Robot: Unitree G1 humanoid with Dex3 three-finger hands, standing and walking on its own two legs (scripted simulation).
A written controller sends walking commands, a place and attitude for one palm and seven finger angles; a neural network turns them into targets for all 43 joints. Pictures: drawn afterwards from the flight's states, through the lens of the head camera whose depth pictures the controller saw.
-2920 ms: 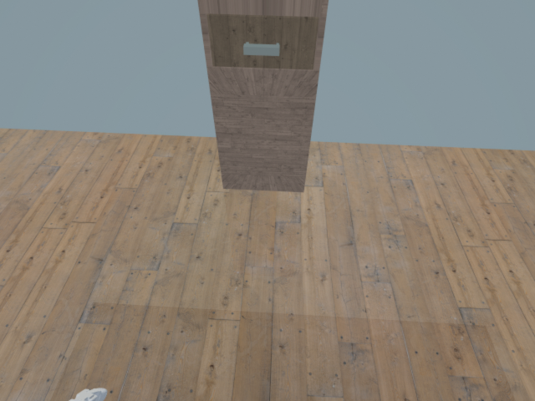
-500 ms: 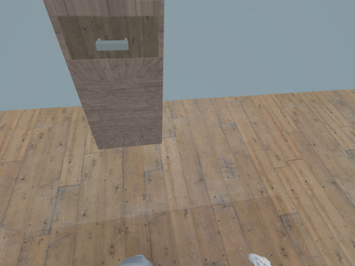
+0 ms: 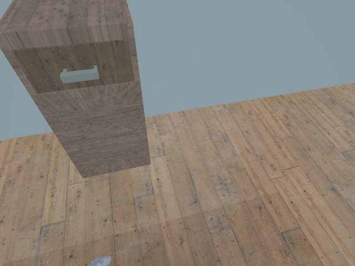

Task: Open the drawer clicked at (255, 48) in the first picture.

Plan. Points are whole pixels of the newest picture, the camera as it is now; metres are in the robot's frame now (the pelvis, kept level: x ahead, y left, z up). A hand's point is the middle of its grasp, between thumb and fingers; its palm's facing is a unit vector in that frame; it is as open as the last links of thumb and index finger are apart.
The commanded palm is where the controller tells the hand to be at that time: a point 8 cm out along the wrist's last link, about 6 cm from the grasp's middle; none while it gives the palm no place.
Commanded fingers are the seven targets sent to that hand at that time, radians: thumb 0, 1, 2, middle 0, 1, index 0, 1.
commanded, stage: turn to face it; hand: left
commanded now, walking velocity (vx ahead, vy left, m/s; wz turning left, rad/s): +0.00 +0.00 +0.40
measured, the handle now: (80, 72) +0.75 +0.37 +0.00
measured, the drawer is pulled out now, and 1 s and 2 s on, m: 0.00 0.00 0.00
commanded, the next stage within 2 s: take the last steps up to it in 0.42 s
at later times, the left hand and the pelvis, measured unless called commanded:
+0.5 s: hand out of the picture +0.05 +0.23 -0.16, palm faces +0.20 -0.95 -0.23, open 7.4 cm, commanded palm none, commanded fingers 0.00 0.90 0.90 -0.20 -0.30 -0.20 -0.30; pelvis +0.03 +0.02 +0.02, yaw +9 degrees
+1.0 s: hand out of the picture -0.06 +0.10 -0.15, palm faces +0.39 -0.91 -0.15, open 7.4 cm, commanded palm none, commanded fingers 0.00 0.90 0.90 -0.20 -0.30 -0.20 -0.30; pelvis +0.08 +0.00 +0.02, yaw +16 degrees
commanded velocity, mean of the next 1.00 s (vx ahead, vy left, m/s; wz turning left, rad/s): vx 0.15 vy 0.00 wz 0.16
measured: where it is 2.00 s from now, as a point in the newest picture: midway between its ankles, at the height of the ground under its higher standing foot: (165, 260)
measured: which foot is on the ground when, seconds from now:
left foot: up 0.00-0.08, down 0.10-0.64, up 0.66-1.00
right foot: down 0.00-0.12, up 0.14-0.62, down 0.64-1.00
